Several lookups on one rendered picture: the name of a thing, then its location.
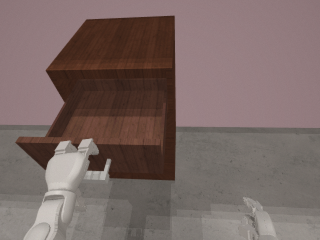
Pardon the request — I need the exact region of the robot right hand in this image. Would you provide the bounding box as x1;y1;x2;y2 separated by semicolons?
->
238;197;277;240

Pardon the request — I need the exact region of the robot left hand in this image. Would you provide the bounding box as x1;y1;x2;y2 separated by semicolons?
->
45;138;99;212

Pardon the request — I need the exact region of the robot left forearm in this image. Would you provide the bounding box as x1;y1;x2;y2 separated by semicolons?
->
23;189;77;240

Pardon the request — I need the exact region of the cabinet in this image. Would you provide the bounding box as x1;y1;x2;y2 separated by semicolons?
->
45;15;176;181

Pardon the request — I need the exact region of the drawer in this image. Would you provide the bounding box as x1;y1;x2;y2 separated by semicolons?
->
15;78;168;174

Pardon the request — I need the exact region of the handle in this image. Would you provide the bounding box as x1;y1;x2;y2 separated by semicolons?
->
81;158;112;184

